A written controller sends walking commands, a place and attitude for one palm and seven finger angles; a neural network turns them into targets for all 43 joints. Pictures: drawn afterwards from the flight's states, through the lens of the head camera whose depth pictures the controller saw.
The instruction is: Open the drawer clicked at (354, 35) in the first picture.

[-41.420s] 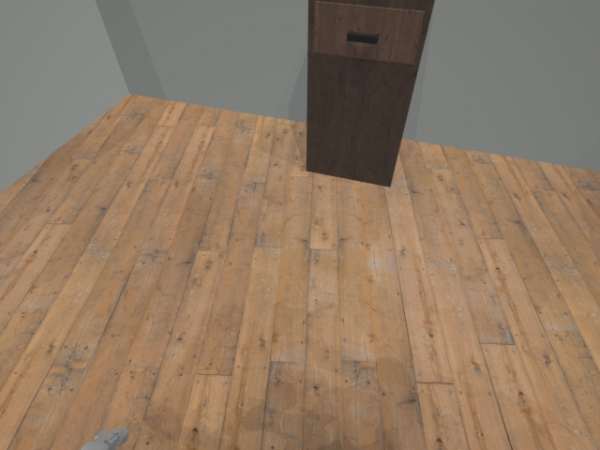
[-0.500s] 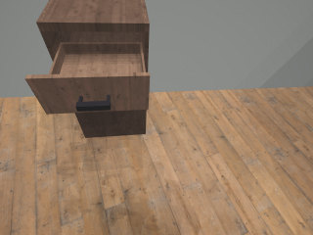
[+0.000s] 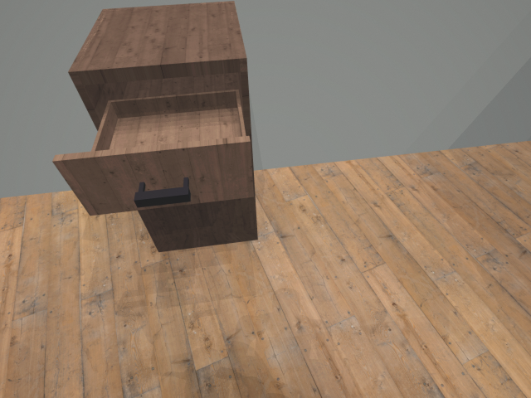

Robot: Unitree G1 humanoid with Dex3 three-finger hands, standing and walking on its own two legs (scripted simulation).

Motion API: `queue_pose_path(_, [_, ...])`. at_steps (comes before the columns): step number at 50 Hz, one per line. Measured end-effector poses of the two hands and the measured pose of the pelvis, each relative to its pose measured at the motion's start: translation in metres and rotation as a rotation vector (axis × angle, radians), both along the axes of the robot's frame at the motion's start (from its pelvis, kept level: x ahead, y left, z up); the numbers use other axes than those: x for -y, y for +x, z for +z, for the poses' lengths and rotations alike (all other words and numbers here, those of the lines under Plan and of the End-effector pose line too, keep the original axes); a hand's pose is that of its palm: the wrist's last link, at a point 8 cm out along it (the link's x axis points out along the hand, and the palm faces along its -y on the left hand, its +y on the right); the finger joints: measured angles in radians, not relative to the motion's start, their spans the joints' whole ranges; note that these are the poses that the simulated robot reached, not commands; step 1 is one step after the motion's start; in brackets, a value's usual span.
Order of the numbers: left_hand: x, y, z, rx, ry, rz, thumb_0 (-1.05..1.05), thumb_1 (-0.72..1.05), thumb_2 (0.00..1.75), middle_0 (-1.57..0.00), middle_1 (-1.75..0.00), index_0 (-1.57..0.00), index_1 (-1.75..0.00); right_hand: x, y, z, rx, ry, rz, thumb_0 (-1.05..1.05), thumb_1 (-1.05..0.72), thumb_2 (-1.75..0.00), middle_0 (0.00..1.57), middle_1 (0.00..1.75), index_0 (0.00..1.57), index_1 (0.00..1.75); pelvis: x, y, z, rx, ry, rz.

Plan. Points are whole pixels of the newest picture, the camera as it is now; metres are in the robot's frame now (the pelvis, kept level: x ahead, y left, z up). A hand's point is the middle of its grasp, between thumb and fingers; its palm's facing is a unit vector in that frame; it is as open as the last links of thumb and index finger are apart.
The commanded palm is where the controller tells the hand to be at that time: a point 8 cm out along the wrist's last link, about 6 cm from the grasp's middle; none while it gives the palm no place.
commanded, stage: let the arm hang, fingers relaxed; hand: left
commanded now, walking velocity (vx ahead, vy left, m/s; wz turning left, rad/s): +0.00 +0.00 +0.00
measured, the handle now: (163, 190) +0.53 +0.26 -0.05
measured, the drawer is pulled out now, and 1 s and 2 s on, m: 0.30 0.30 0.30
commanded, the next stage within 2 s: look to check the result in 0.24 s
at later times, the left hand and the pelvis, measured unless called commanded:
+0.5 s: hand out of the picture +0.01 +0.16 -0.17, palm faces +0.02 -0.98 -0.20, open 7.4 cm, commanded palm none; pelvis +0.01 -0.01 +0.00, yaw +0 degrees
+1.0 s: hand out of the picture +0.03 +0.16 -0.17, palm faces +0.02 -0.98 -0.20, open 7.4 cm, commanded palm none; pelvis +0.02 -0.01 +0.00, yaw -1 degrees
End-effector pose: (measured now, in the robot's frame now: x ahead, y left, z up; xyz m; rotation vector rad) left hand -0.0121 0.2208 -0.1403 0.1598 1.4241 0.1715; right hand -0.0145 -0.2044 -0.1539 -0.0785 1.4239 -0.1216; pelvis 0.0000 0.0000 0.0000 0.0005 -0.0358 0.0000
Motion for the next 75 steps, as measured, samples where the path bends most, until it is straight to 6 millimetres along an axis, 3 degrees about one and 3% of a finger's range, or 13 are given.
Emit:
queue_pose_path(6, [0.012,0.013,-0.005,0.020,-0.024,-0.013,0.01,0.91,0.89,-0.20,-0.30,-0.20,-0.30,0.008,-0.002,0.004,-0.007,-0.021,-0.020,0.01,-0.91,-0.89,0.20,0.30,0.20,0.30,0.004,0.003,0.000,0.001,-0.001,-0.005])
queue_pose_path(17, [0.013,0.014,-0.005,0.000,-0.027,-0.004,0.01,0.91,0.89,-0.20,-0.30,-0.20,-0.30,0.016,-0.007,0.007,-0.042,-0.041,-0.027,0.01,-0.91,-0.89,0.20,0.30,0.20,0.30,0.008,0.008,0.001,-0.002,-0.004,-0.004])
queue_pose_path(42, [0.014,0.028,-0.001,0.006,-0.010,-0.003,0.00,0.90,0.90,-0.20,-0.30,-0.20,-0.30,0.019,0.020,0.006,-0.002,-0.032,-0.017,0.01,-0.91,-0.89,0.20,0.30,0.20,0.30,0.012,0.019,0.003,-0.004,0.000,-0.009])
queue_pose_path(75, [0.017,0.039,0.001,0.015,0.000,-0.003,0.00,0.90,0.90,-0.20,-0.30,-0.20,-0.30,0.031,0.028,0.007,-0.010,-0.041,-0.008,0.01,-0.91,-0.89,0.20,0.30,0.20,0.30,0.020,0.027,0.003,-0.003,0.000,-0.005])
